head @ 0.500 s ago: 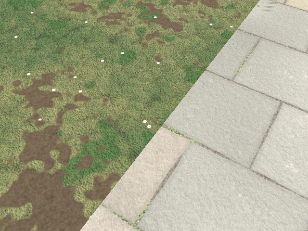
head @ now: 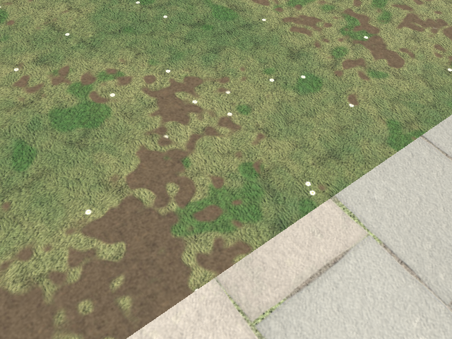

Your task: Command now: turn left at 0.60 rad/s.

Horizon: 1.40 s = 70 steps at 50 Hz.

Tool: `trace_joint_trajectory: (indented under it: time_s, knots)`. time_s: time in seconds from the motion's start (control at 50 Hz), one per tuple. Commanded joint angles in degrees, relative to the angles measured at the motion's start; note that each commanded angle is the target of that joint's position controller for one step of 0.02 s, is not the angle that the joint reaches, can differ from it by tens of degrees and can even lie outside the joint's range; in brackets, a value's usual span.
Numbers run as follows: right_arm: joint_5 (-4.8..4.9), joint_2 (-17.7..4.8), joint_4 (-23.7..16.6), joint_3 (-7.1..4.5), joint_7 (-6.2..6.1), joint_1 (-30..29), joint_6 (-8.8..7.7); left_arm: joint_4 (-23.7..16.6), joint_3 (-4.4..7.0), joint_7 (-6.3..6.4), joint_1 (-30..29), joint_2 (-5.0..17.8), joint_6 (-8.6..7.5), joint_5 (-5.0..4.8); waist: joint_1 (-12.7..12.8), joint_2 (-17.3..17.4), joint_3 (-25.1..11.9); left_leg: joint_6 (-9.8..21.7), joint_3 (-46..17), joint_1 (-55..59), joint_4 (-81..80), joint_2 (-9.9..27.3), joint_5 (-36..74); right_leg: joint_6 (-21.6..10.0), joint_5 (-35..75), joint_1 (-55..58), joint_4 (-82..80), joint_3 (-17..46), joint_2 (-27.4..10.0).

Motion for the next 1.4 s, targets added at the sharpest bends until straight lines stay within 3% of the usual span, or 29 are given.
trace_joint_trajectory:
  time_s: [0.02, 0.06, 0.18, 0.3, 0.38, 0.4, 0.42, 0.44, 0.46, 0.48, 0.54, 0.62, 0.66, 0.7, 0.74, 0.76, 0.8, 0.84, 0.9, 0.94, 0.98, 1.0, 1.02, 1.04, 1.06, 1.1, 1.22, 1.34, 1.4]
  knots:
    - [-0.43, -11.45, -3.17, -3.01, -0.43, 2.04, -2.81, -6.20, 1.68, 0.78, -4.34, 6.60, -0.93, -0.52, -2.17, 11.05, -7.12, 13.37, -21.55, 14.10, -13.90, 16.94, 27.18, -0.70, -0.41, -16.98, 17.23, 5.83, 2.59]
    - [0.88, -9.26, -3.68, -1.95, -1.16, -1.87, -2.40, -5.05, 2.03, 1.35, -2.28, 6.65, -0.50, 0.40, -0.25, 9.95, -6.87, 10.60, -18.13, 10.69, -13.79, 13.45, 26.44, -0.20, 5.88, -13.94, 16.16, 5.99, 2.77]
    - [0.57, -9.52, -3.13, -1.82, -2.42, -0.43, -1.87, -5.71, 1.00, 0.63, -2.91, 3.65, -0.88, -0.07, -0.97, 10.24, -8.17, 10.82, -19.83, 11.80, -13.39, 11.14, 21.18, 1.05, 10.83, -10.58, 3.70, 6.30, 5.39]
    - [0.66, -10.83, -3.47, -2.28, -1.81, -1.29, -1.06, -6.54, 0.86, -0.51, -3.58, 3.89, -1.82, -0.64, -1.97, 11.52, -7.54, 11.14, -26.80, 8.30, -11.91, 10.51, 16.94, 0.23, 7.92, -2.33, -8.99, 7.09, 7.70]
    - [1.26, -9.18, -3.41, -1.41, -1.68, -3.34, -0.55, -5.81, 0.74, -1.60, 0.33, 3.40, -2.65, -0.70, 0.01, 11.68, -9.16, 8.62, -27.52, 8.44, -7.70, 8.70, 21.64, -1.71, 14.99, 7.04, -23.48, 5.38, 7.44]
    - [1.41, -8.08, -3.19, -1.01, -1.89, -2.80, -0.52, -5.57, 0.81, -1.69, 1.36, 3.62, -2.82, -0.17, 0.61, 10.55, -9.16, 6.27, -26.50, 6.12, -6.43, 6.93, 17.51, -2.91, 22.28, 12.14, -29.43, 5.89, 5.88]
    - [0.50, -5.50, -3.07, -0.21, -2.01, -0.37, -0.73, -6.32, 1.19, -1.45, 1.82, 6.51, -2.81, 1.00, -0.76, 3.55, -10.32, 2.69, -22.22, 1.47, -0.20, 3.16, 6.63, -5.86, 29.53, 17.79, -31.36, 13.49, -2.75]
    - [0.54, -5.03, -3.40, -0.24, -2.03, 1.80, -1.27, -6.38, 1.72, -1.33, -0.30, 10.29, -2.37, 2.12, -4.13, -10.41, -7.19, -0.88, -11.97, -7.10, 7.21, -5.77, -10.82, -14.13, 40.00, 17.65, -32.68, 24.29, -11.45]
    - [-0.27, -9.01, -3.21, -1.37, -2.26, 0.08, -1.78, -6.83, 1.03, -1.24, -0.10, 7.03, -2.68, 2.27, -1.57, -11.29, -7.24, -3.92, -10.58, -8.19, 18.27, -4.08, -20.11, -21.04, 39.68, 14.41, -34.29, 30.52, -16.97]
    - [0.36, -11.44, -2.49, -2.44, -2.27, -0.26, -1.78, -7.03, 0.74, -1.01, -0.69, 6.40, -2.82, 1.56, -1.25, -7.86, -6.05, -5.08, -10.67, -9.66, 26.15, -3.40, -18.59, -21.18, 37.59, 14.16, -34.08, 28.16, -15.47]
    - [0.56, -7.19, 0.02, -1.80, -2.46, 1.06, -0.52, -6.78, -0.16, -0.54, -3.06, 4.34, -2.67, -0.24, -2.06, -4.35, -4.51, -7.44, -10.92, -10.56, 29.82, -2.49, -11.85, -16.24, 36.21, 14.82, -32.09, 18.86, -8.85]
    - [0.52, -1.46, -0.26, 0.63, -1.90, -1.67, -0.79, -5.75, -0.47, -0.68, -1.82, 3.73, -1.48, 0.00, -0.18, -8.26, -6.41, -8.37, -3.41, -1.85, 10.15, 0.53, -9.95, -14.92, 39.43, 16.32, -30.44, 12.16, -4.32]
    - [1.05, -2.60, 0.34, 0.34, -1.71, -1.44, -0.96, -5.03, -0.18, -0.75, 0.49, 5.14, -0.90, -0.33, 0.73, -9.06, -7.17, -8.01, -1.78, 1.96, 0.89, 0.24, -6.05, -15.48, 39.32, 17.51, -29.21, 13.54, -5.04]
    - [0.73, -2.65, 2.36, 0.36, -1.50, 2.08, -1.11, -4.42, -0.81, -0.91, 1.41, 4.12, -0.87, -1.02, -1.11, -7.25, -7.82, -5.93, -0.51, 10.61, -14.28, -0.37, 6.04, -13.24, 31.67, 14.85, -28.85, 13.07, -3.99]
    - [-0.12, -7.06, 1.80, -0.20, -1.94, 3.93, -1.18, -4.16, -1.67, -1.64, 3.10, 2.60, -2.02, 0.36, -0.40, 0.07, -8.93, -1.69, -8.24, 19.70, -11.01, 6.50, 10.33, -7.39, 13.29, 5.32, -25.08, 9.69, -0.17]
    - [-0.10, -10.50, 3.68, -1.43, -1.72, 5.41, -1.10, -5.02, -2.23, -1.73, 3.39, 0.26, -2.64, 0.29, 0.81, 12.03, -8.21, 3.13, -11.85, 15.01, -11.03, 8.25, -8.32, -4.62, 4.36, 2.91, -19.95, 0.87, 7.03]
    - [-0.40, -9.04, 3.44, -1.03, -1.18, 6.87, -2.10, -6.68, -1.36, -1.45, -3.76, 3.15, -3.48, -1.01, -4.14, 14.86, 1.36, 9.01, -24.54, 7.19, -22.11, 14.40, -28.50, -3.14, 3.85, -2.84, -9.07, -1.28, 7.82]
    - [0.11, -8.41, 4.39, -0.68, -1.63, 7.63, -3.61, -7.39, -0.83, -1.52, -3.58, 3.51, -4.22, -1.90, -3.94, 17.07, 5.35, 10.76, -28.73, 7.89, -23.95, 17.44, -24.22, -5.32, -0.75, -8.61, -2.95, 2.41, 5.13]
    - [1.42, -7.78, 4.71, -0.44, -1.69, 7.46, -4.51, -7.42, -1.31, -3.05, -3.16, 1.88, -5.82, -2.29, -3.29, 13.45, 4.01, 9.17, -23.55, 11.48, -22.77, 15.80, -14.84, -8.23, 1.37, -7.49, -10.02, 2.47, 3.55]
    - [1.82, -8.22, 3.99, -0.50, -1.27, 4.38, -4.24, -5.29, -1.27, -3.78, 1.42, 1.15, -6.18, -1.64, -0.38, 12.07, 0.74, 7.57, -16.80, 5.28, -20.39, 11.99, -8.34, -7.97, 12.43, 7.20, -19.13, -1.12, 6.37]
    - [1.20, -6.04, 3.80, 0.14, -0.99, 4.07, -4.23, -1.89, -0.41, -3.67, 9.92, 2.11, -5.75, -1.47, 3.18, 9.53, -2.35, 5.47, -12.84, -2.39, -14.31, 9.14, -6.30, -6.88, 17.76, 22.21, -21.73, -2.03, 8.32]
    - [0.68, -3.05, 3.10, 1.11, -0.79, 2.89, -4.62, -0.94, 0.09, -3.23, 15.49, 3.76, -5.69, -1.60, 5.58, 4.50, -3.62, 2.71, -9.12, -7.78, -3.88, 5.83, -4.62, -8.29, 14.66, 28.88, -24.89, 5.26, 3.21]
    - [0.56, 0.26, 0.33, 2.05, -0.94, 2.88, -5.63, -1.19, 1.50, -2.95, 20.33, 11.10, -5.75, -1.08, 6.02, -12.35, -5.89, -1.95, -1.67, -18.77, 17.15, -0.64, -9.82, -15.15, 5.39, 34.90, -34.57, 28.94, -10.74]
    - [2.02, -3.89, -0.68, 0.89, -1.36, 2.41, -6.66, -1.21, 1.51, -3.33, 20.50, 11.28, -6.08, -0.44, 5.73, -12.70, -4.28, -2.44, -5.54, -26.23, 29.09, -0.68, -16.68, -21.77, -6.36, 32.07, -41.62, 45.64, -17.52]
    - [2.95, -6.03, -0.13, 0.14, -1.24, 2.04, -7.27, -1.72, 0.39, -3.14, 16.76, 8.22, -6.38, -0.61, 3.71, -7.36, 1.48, -1.23, -6.99, -30.75, 33.85, 3.04, -11.96, -21.31, -9.95, 29.28, -41.95, 42.38, -17.12]
    - [1.93, -5.00, 1.39, 0.26, -0.80, 1.53, -7.70, -2.40, -0.49, -2.86, 13.13, 5.86, -6.47, -0.10, 1.95, -2.53, 3.52, 0.03, -5.26, -30.68, 32.52, 6.12, -1.93, -17.90, 0.08, 26.15, -42.00, 30.44, -11.60]
    - [0.55, -1.64, 1.15, 1.16, 0.40, -2.90, -7.55, -1.03, -1.10, -1.84, 14.20, 5.40, -5.81, -0.65, 1.93, -1.20, 1.68, -3.05, -1.17, -25.33, 17.54, 6.78, 11.73, -15.53, 30.48, 23.55, -43.76, 12.22, -5.24]
    - [1.43, -0.58, -1.89, 2.27, 2.35, -14.31, -8.57, 2.04, -0.83, -1.11, 18.69, 7.24, -4.94, -1.45, 5.04, -1.48, 4.38, -2.93, 0.80, -17.34, -0.29, 3.78, 21.98, -15.01, 31.63, 21.65, -44.29, 8.79, -6.10]
    - [1.41, -2.54, -2.86, 1.62, 3.00, -15.21, -9.19, 3.14, -0.40, -0.83, 18.94, 8.03, -4.18, -1.96, 2.93, -1.94, 4.10, -0.89, -0.68, -15.85, -4.52, 2.68, 18.24, -13.94, 38.34, 26.86, -40.51, 10.82, -8.48]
